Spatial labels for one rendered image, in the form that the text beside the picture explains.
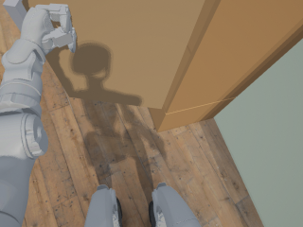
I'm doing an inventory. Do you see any left robot forearm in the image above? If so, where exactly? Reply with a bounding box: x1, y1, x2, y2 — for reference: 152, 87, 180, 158
0, 39, 46, 119

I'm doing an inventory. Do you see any handle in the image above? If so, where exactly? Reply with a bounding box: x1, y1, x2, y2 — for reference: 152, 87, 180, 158
3, 0, 27, 31

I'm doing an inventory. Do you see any robot left shin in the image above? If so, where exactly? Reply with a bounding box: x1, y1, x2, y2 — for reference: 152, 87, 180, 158
91, 184, 120, 227

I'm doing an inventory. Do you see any left robot upper arm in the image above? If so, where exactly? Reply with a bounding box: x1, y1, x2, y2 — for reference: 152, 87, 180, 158
0, 113, 48, 227

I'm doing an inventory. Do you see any robot right shin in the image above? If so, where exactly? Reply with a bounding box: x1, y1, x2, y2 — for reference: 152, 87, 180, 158
153, 183, 167, 227

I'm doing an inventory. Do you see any cupboard door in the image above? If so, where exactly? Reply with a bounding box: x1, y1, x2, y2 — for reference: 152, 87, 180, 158
22, 0, 205, 109

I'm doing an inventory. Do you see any robot shin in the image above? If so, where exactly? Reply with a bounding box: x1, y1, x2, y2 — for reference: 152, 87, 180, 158
153, 183, 167, 227
91, 184, 120, 227

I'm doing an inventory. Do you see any left robot hand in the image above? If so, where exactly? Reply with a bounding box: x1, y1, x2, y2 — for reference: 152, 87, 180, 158
20, 3, 77, 56

